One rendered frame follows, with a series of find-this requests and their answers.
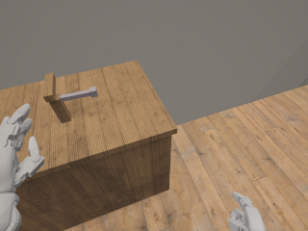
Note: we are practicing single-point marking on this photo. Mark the counter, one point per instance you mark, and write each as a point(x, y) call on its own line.
point(100, 153)

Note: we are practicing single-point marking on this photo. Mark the right robot hand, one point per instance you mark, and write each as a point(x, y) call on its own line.
point(248, 220)

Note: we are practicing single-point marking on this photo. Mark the left robot hand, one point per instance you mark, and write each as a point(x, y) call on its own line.
point(12, 131)

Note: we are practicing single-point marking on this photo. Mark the left robot forearm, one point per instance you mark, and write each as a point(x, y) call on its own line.
point(10, 218)

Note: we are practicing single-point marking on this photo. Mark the tap lever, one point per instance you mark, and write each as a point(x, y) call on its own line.
point(79, 94)

